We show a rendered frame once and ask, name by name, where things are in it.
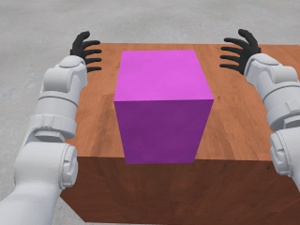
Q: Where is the right robot upper arm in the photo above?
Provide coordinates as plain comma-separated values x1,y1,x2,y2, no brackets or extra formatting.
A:
269,127,300,192

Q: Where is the robot left hand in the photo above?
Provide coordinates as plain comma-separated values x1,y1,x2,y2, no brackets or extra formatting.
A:
69,31,102,73

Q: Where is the robot right hand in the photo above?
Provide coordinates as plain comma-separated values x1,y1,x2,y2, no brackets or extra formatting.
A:
219,29,262,75

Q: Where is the left robot upper arm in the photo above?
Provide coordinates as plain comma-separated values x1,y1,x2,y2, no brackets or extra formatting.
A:
0,142,79,225

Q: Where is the pedestal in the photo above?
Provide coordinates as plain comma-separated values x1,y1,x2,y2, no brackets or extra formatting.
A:
60,43,300,225

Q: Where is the robot left forearm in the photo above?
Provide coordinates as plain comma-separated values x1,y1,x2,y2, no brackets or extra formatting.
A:
13,55,88,186

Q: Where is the robot right forearm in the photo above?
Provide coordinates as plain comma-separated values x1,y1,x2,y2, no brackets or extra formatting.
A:
244,53,300,132

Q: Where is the carton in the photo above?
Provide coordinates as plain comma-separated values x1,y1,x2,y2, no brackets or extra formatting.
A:
113,50,215,165

